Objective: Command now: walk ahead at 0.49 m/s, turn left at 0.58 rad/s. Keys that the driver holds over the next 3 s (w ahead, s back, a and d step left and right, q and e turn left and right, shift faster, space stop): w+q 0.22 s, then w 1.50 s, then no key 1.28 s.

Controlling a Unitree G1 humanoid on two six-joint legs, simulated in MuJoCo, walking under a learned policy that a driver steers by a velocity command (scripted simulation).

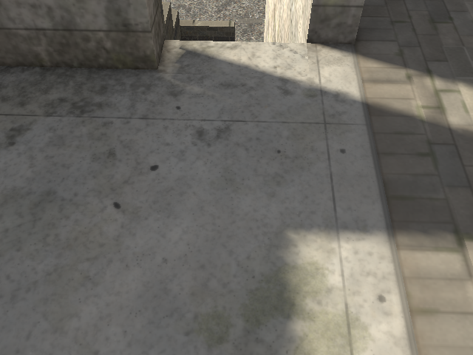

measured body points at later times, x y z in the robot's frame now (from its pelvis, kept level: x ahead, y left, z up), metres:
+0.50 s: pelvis +0.29 -0.05 +0.01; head +0.31 -0.06 +0.46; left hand +0.36 +0.23 -0.09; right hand +0.42 -0.30 -0.12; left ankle +0.17 +0.06 -0.64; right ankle +0.36 -0.13 -0.73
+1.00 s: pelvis +0.53 +0.06 +0.00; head +0.55 +0.08 +0.45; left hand +0.49 +0.33 -0.13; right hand +0.76 -0.14 -0.08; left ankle +0.57 +0.16 -0.73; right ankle +0.44 -0.11 -0.64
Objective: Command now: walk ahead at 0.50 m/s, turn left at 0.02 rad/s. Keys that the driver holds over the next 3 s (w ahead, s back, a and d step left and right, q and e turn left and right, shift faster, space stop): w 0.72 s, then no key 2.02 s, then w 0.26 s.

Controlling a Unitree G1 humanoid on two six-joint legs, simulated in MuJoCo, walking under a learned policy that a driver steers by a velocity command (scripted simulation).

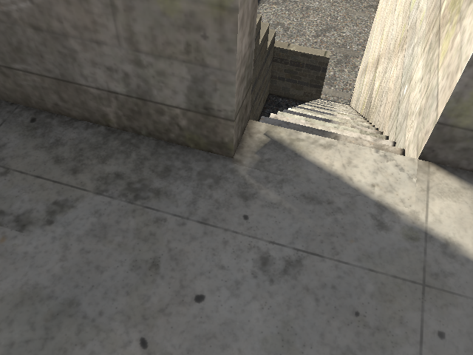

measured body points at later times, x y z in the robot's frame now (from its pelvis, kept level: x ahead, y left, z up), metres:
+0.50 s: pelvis +0.27 -0.05 -0.01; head +0.30 -0.06 +0.44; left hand +0.47 +0.19 -0.09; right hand +0.27 -0.33 -0.14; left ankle +0.09 +0.09 -0.67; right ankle +0.36 -0.14 -0.73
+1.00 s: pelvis +0.50 -0.02 +0.00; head +0.53 +0.00 +0.44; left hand +0.54 +0.26 -0.14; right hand +0.69 -0.26 -0.10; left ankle +0.61 +0.08 -0.73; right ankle +0.37 -0.15 -0.70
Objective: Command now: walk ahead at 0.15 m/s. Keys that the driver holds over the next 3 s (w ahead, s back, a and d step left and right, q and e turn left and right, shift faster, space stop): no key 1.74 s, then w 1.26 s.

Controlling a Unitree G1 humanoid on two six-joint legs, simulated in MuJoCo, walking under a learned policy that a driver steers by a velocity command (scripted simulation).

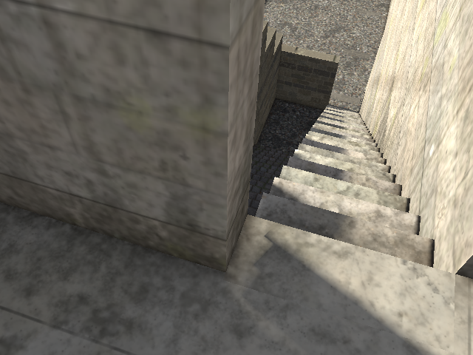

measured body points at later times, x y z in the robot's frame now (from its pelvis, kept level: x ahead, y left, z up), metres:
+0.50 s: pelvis +0.07 -0.01 +0.01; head +0.08 -0.01 +0.46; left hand +0.16 +0.24 -0.12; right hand +0.18 -0.27 -0.13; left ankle +0.12 +0.10 -0.73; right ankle +0.06 -0.14 -0.73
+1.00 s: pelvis +0.08 -0.02 +0.01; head +0.09 -0.01 +0.46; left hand +0.16 +0.24 -0.13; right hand +0.17 -0.28 -0.13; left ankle +0.12 +0.10 -0.73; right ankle +0.06 -0.14 -0.73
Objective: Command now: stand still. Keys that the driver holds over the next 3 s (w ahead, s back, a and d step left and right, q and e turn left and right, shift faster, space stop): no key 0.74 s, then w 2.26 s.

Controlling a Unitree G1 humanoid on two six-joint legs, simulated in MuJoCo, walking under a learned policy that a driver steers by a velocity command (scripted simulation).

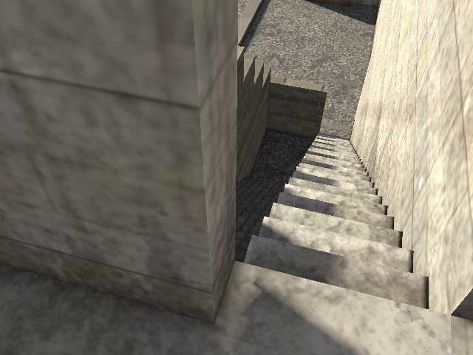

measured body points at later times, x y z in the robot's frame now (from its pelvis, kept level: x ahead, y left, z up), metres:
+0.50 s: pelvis +0.00 +0.00 +0.00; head +0.01 +0.00 +0.45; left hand +0.05 +0.25 -0.15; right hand +0.05 -0.26 -0.15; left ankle +0.03 +0.12 -0.74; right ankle -0.02 -0.12 -0.74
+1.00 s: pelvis +0.04 +0.01 -0.01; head +0.04 +0.01 +0.44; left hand +0.06 +0.27 -0.16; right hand +0.09 -0.25 -0.15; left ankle +0.03 +0.12 -0.74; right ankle -0.02 -0.12 -0.74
